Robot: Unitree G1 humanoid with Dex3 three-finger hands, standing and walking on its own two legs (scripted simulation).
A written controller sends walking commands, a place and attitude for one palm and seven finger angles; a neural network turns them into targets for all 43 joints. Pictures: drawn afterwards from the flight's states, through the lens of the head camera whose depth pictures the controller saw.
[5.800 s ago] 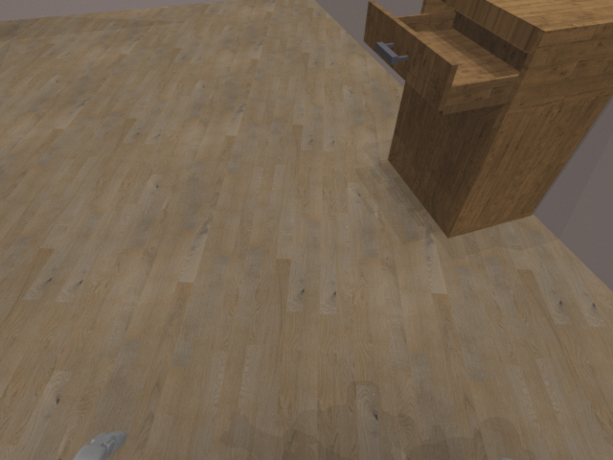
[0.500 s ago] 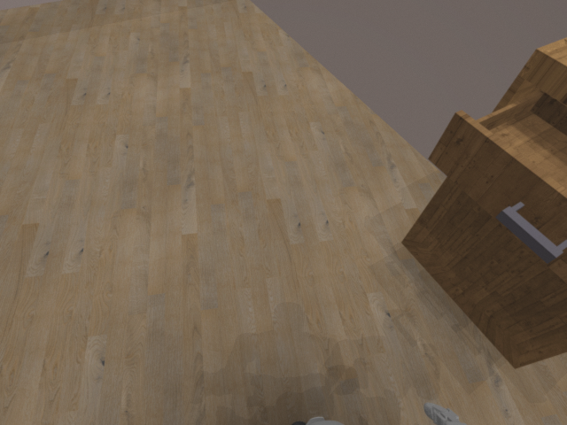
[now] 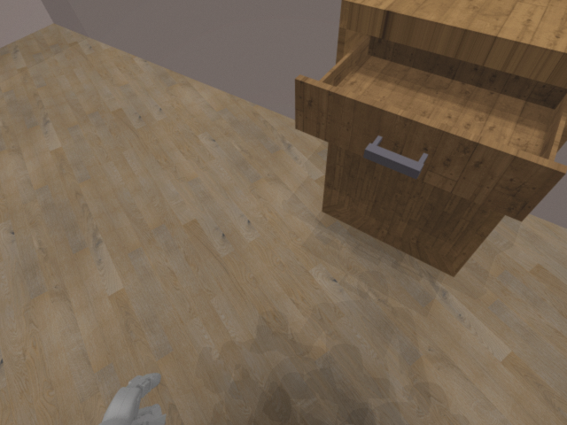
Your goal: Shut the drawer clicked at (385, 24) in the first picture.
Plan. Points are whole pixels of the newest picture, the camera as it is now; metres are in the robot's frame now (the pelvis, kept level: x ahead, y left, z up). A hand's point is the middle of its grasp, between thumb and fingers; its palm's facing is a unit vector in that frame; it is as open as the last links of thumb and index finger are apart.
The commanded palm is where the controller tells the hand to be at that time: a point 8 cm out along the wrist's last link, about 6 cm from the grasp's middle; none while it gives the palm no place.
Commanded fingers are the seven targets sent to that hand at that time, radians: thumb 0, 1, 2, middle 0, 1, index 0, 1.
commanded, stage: turn to face it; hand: left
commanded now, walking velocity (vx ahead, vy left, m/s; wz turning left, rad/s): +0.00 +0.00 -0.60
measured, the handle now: (396, 154) +0.61 -0.21 -0.03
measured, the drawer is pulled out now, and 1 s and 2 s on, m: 0.25 0.25 0.25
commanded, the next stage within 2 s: take the last steps up to it in 0.86 s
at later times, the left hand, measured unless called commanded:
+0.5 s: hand out of the picture +0.08 +0.20 -0.14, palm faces -0.16 -0.95 -0.26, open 7.4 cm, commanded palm none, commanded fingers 0.00 0.90 0.90 -0.20 -0.30 -0.20 -0.30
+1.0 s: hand (196, 410) +0.16 +0.15 -0.14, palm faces -0.48 -0.85 -0.24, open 7.4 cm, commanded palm none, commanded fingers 0.00 0.90 0.90 -0.20 -0.30 -0.20 -0.30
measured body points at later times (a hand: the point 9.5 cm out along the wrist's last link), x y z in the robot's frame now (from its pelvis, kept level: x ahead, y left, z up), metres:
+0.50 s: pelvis +0.00 +0.00 +0.02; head +0.04 -0.02 +0.47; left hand +0.09 +0.25 -0.12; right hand +0.07 -0.28 -0.12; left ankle +0.03 +0.14 -0.69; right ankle +0.00 -0.09 -0.72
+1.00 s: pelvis -0.02 +0.02 +0.02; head +0.01 +0.01 +0.46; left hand +0.19 +0.20 -0.13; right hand -0.13 -0.20 -0.13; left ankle +0.03 +0.12 -0.72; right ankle -0.11 -0.08 -0.69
